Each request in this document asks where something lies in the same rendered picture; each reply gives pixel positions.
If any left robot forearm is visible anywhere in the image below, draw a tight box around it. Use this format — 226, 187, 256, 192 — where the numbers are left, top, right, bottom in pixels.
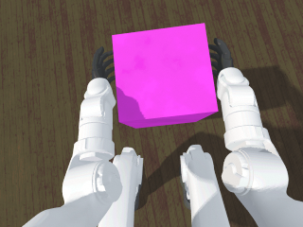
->
65, 78, 116, 175

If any robot right shin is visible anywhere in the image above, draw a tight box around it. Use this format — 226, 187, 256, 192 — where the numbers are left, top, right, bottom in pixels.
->
184, 145, 214, 200

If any robot right hand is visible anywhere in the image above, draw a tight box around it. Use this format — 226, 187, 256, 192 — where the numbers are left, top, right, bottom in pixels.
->
208, 38, 234, 78

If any left robot foot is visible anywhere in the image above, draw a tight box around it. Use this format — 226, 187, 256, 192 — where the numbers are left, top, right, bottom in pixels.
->
134, 175, 143, 211

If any robot right upper arm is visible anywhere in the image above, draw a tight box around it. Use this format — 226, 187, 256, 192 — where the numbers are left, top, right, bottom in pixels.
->
222, 149, 303, 227

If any robot left upper arm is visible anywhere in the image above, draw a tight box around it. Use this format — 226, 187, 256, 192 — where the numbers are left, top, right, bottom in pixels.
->
22, 160, 123, 227

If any right robot forearm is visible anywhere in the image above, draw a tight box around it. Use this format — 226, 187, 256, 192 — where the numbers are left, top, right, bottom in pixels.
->
216, 67, 289, 184

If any carton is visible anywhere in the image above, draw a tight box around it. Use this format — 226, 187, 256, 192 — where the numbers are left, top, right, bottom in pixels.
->
112, 23, 218, 129

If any robot left hand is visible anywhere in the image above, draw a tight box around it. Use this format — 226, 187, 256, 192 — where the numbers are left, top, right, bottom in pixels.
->
91, 46, 116, 83

